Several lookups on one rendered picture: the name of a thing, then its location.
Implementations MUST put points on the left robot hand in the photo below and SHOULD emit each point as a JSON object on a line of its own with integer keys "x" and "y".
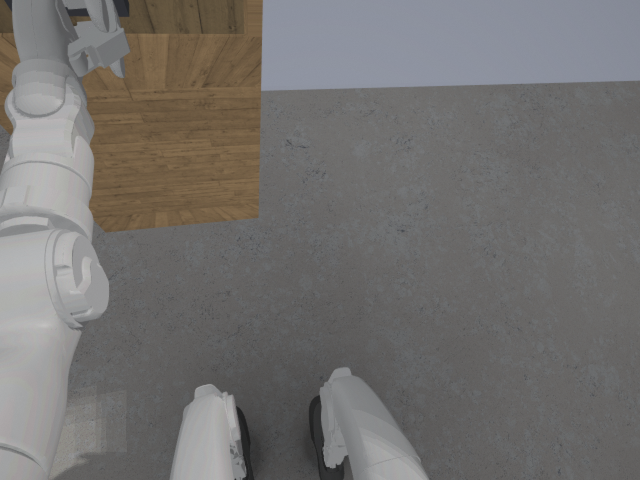
{"x": 43, "y": 30}

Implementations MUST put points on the robot left forearm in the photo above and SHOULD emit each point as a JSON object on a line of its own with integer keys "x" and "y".
{"x": 47, "y": 177}

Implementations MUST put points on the robot left upper arm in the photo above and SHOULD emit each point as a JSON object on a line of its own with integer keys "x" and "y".
{"x": 51, "y": 286}

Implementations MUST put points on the drawer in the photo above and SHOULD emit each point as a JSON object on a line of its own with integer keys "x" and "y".
{"x": 167, "y": 17}

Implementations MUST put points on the right robot thigh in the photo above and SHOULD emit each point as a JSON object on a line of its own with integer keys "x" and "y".
{"x": 377, "y": 447}

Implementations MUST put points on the left robot thigh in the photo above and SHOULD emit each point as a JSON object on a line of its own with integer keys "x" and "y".
{"x": 210, "y": 425}

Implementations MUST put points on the cabinet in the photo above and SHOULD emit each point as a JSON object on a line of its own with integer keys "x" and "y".
{"x": 177, "y": 140}

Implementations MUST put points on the robot thigh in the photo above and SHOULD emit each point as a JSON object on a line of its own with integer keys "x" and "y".
{"x": 377, "y": 447}
{"x": 210, "y": 425}

